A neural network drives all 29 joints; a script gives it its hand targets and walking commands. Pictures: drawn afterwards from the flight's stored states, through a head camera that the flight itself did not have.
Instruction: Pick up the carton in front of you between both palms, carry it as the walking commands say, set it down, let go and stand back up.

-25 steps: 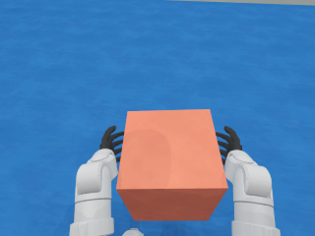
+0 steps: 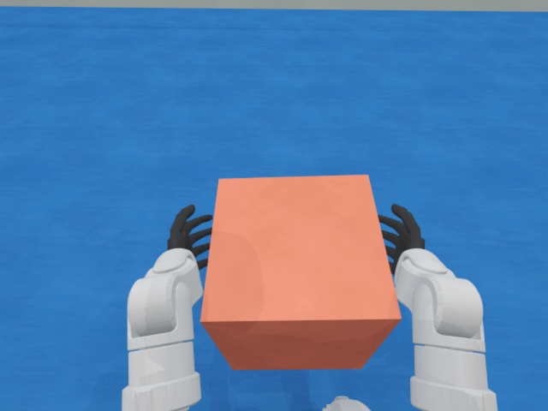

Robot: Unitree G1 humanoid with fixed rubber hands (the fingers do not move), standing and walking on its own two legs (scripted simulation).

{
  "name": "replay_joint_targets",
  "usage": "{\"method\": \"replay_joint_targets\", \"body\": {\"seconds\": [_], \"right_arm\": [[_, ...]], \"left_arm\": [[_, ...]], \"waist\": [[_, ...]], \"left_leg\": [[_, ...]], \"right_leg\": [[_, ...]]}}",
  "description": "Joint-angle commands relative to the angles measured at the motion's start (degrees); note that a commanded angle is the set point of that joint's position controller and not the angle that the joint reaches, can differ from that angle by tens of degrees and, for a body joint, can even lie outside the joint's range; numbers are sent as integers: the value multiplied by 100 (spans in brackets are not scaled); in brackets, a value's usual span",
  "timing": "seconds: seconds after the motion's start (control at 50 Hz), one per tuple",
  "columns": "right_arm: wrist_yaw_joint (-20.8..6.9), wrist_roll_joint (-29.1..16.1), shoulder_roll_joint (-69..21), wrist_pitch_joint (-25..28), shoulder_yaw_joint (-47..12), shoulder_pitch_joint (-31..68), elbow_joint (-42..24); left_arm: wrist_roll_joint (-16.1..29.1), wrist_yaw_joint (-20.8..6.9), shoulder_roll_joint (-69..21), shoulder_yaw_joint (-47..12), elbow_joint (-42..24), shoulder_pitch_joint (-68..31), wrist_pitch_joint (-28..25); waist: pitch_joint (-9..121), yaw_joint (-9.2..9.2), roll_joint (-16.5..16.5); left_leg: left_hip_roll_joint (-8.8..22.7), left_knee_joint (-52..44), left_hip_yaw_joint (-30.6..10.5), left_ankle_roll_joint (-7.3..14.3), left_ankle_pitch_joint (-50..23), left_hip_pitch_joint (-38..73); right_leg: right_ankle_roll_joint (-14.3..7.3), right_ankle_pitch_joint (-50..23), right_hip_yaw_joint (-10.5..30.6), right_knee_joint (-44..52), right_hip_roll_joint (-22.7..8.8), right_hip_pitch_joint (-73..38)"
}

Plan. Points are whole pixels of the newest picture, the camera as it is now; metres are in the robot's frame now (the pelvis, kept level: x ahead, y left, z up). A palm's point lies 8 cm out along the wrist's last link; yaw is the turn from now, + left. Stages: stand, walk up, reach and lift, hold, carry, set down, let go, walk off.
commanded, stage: carry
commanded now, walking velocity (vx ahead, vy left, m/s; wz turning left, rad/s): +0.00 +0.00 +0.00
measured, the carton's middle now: (294, 280) +0.32 -0.02 +0.02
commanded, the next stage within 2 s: none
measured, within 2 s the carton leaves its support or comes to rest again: neither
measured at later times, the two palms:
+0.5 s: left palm (213, 169) +0.50 +0.11 +0.09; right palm (380, 162) +0.52 -0.19 +0.08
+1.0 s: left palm (202, 163) +0.53 +0.13 +0.08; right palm (365, 154) +0.54 -0.17 +0.09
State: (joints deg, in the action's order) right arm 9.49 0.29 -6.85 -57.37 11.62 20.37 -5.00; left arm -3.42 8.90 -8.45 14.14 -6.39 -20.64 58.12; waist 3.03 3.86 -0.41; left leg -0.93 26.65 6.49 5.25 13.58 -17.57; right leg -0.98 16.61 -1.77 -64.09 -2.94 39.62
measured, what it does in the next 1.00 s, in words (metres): walks ahead: right foot, then left foot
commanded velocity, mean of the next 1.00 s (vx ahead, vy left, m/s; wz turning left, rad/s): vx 0.00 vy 0.00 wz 0.00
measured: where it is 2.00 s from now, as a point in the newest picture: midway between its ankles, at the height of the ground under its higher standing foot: outside the picture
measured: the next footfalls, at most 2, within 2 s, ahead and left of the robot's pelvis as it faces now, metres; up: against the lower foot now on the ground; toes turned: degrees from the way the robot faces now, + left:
right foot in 0.22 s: +0.30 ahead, -0.12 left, +0.00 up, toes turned +17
left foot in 0.48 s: +0.20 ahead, +0.09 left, +0.00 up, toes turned +2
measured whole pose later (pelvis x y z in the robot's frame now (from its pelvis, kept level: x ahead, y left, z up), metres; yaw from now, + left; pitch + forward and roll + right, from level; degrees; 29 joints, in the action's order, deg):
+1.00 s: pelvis +0.23 -0.03 -0.01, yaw +1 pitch +2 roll +0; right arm 7.5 5.7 -7.8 -60.2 12.0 20.7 0.4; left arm -6.3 5.3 -7.8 13.8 0.5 -19.8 59.5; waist 7.2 -0.5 0.4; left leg 1.6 31.1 4.1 -0.1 22.3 -11.1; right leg -3.4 13.7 -8.6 -31.4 -0.4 20.3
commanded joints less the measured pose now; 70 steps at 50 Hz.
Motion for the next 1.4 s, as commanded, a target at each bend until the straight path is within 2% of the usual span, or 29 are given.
{"method": "replay_joint_targets", "body": {"seconds": [0.0,0.04,0.08,0.1,0.12,0.14,0.16,0.18,0.2,0.22,0.24,0.26,0.34,0.36,0.42,0.48,0.54,0.56,0.62,0.76,0.8,0.84,0.86,0.88,1.1,1.22,1.26,1.34,1.38], "right_arm": [[-351,-1334,-4358,133,-3731,3619,-617],[-335,-1301,-4196,149,-3722,3545,-735],[-275,-1067,-3982,67,-3475,3078,-407],[-261,-1097,-4032,84,-3602,3170,-572],[-213,-926,-3900,14,-3339,2936,-343],[-198,-710,-3844,-62,-3302,2593,-121],[-168,-738,-3833,-63,-3245,2781,-341],[-173,-722,-3955,-98,-3255,2973,-282],[-159,-793,-3973,-132,-3334,3057,-407],[-124,-661,-3915,-189,-3320,3059,-232],[-127,-681,-4185,-256,-3365,3029,-153],[-109,-727,-3993,-231,-3308,3036,-300],[-210,-626,-4638,-143,-3393,3425,-292],[-254,-740,-4824,-86,-3639,3520,-462],[-225,-713,-4810,16,-3656,3681,-520],[-195,-773,-4505,-32,-3667,3427,-560],[-143,-660,-4087,-185,-3463,3399,-445],[-133,-663,-4154,-267,-3462,3261,-222],[-165,-575,-4215,-377,-3237,3358,43],[-114,-440,-4173,-393,-2814,3562,384],[-142,-507,-4388,-352,-2973,3626,208],[-182,-515,-4267,-295,-3129,3707,65],[-238,-557,-4377,-301,-3187,3439,143],[-281,-495,-4389,-294,-3154,3228,322],[-1107,-344,-4668,257,-3412,2545,226],[-1392,-123,-4570,635,-3369,2251,302],[-1502,37,-4556,746,-2992,1886,727],[-1725,174,-4695,1168,-2895,1761,1117],[-1810,73,-4847,1369,-2974,2034,1018]], "left_arm": [[676,16,-3844,-3413,-255,-3067,-134],[682,-3,-3861,-3353,-315,-2763,-110],[567,22,-3665,-3245,-155,-2738,-40],[737,-2,-3580,-3439,-300,-2886,-43],[707,19,-3706,-3357,-45,-2777,29],[703,-16,-3422,-3323,-10,-2737,58],[882,-36,-3580,-3440,-281,-2973,52],[785,-62,-3440,-3297,-64,-2878,128],[828,-75,-3620,-3262,-178,-2728,127],[857,-92,-3616,-3206,127,-2800,189],[759,-74,-3501,-3125,149,-2886,163],[929,-116,-3720,-3232,92,-2733,170],[1106,-335,-4387,-3374,-175,-3206,55],[1091,-378,-4289,-3419,-383,-3351,-6],[1136,-458,-4291,-3607,-520,-3456,-69],[1187,-394,-4093,-3643,-593,-3492,-74],[841,-266,-3631,-3331,-202,-3171,157],[658,-236,-3581,-3059,-30,-2904,183],[669,-243,-3721,-3000,336,-3163,340],[660,-166,-3981,-2964,656,-3467,348],[732,-203,-4086,-2990,426,-3484,270],[676,-238,-4185,-3086,630,-3315,292],[767,-292,-4222,-3168,537,-3128,261],[748,-348,-4166,-3238,582,-3170,256],[590,-1154,-4430,-3545,239,-2573,-359],[368,-1480,-4450,-3272,836,-2034,-705],[173,-1573,-4377,-3110,832,-1868,-830],[12,-1767,-4523,-2938,1354,-1562,-1260],[179,-1905,-4687,-2943,1451,-1837,-1471]], "waist": [[1758,-5,656],[1818,-81,808],[1688,-37,1120],[1457,50,797],[1601,-62,1229],[1496,9,889],[1666,-181,1325],[1655,-256,751],[1956,-469,682],[2504,-423,-270],[2987,-435,-1156],[3109,-388,-905],[2426,-433,-426],[2448,-440,-866],[2598,-371,-666],[2641,-441,-503],[2439,-417,207],[2576,-406,-138],[2272,-399,48],[1874,-443,139],[1839,-436,-115],[1861,-434,275],[2080,-455,-84],[2106,-441,184],[1999,-386,67],[1734,-397,-137],[1558,-432,320],[1532,-407,-154],[1340,-390,123]], "left_leg": [[1459,-812,-1473,606,-2920,2187],[1698,-554,-1296,581,-3565,1910],[1101,-520,-478,257,-4210,1921],[887,-304,-333,159,-4677,1938],[1035,-304,-309,105,-4784,1960],[1040,-149,-172,47,-4671,1940],[1035,251,-238,-219,-4435,2029],[872,691,67,-250,-4409,1866],[829,1257,-44,-468,-3475,1462],[707,1900,22,-614,-826,431],[148,2846,-293,-814,2047,-586],[104,2924,-608,-838,2128,-627],[316,1223,-676,-605,1850,230],[259,930,-636,-614,1626,321],[77,278,-252,-632,919,666],[458,-280,-423,-638,-59,909],[868,120,-678,-473,-700,989],[899,211,-624,-475,-1047,1041],[836,347,-634,-536,-1696,836],[877,75,-651,-474,-1157,725],[968,128,-733,-455,-1226,573],[861,190,-576,-464,-1218,686],[864,173,-682,-485,-1401,846],[984,246,-633,-466,-1540,759],[885,157,-632,-381,-875,591],[912,-59,-702,-345,-975,473],[936,-144,-700,-320,-761,407],[946,-156,-704,-336,-397,368],[865,-241,-758,-277,96,187]], "right_leg": [[34,-309,-254,885,16,509],[-19,-747,-194,1335,-11,-6],[14,-1426,-636,2138,226,-396],[10,-1588,-984,2567,504,-504],[-24,-1647,-790,2780,461,-829],[-30,-1841,-1000,3090,579,-1074],[-102,-1895,-539,3778,357,-1731],[-4,-2736,-1246,4345,716,-2205],[-4,-3259,-765,4744,283,-3396],[-191,-5728,139,3886,-931,-4747],[-1020,-7679,1716,3423,-2153,-5895],[-1216,-6529,1884,3834,-2037,-5414],[-679,-2377,1171,4892,-1433,-3797],[-678,-1767,1005,4893,-1275,-3738],[-512,-1442,642,4729,-1028,-3735],[-516,-2206,317,4137,-869,-3712],[-373,-2524,191,3798,-734,-3358],[-370,-2996,194,3677,-716,-3454],[-424,-3835,57,3277,-651,-3442],[-337,-2393,98,3395,-557,-2897],[-294,-2568,72,3445,-586,-3095],[-269,-2815,110,3499,-596,-3078],[-326,-2822,107,3416,-571,-3019],[-313,-2970,62,3408,-585,-3188],[-305,-2728,197,3534,-608,-3299],[-197,-2170,62,3550,-598,-3074],[-166,-1816,88,3665,-636,-2939],[-199,-1628,137,3742,-609,-2888],[-173,-1252,217,3913,-650,-2728]]}}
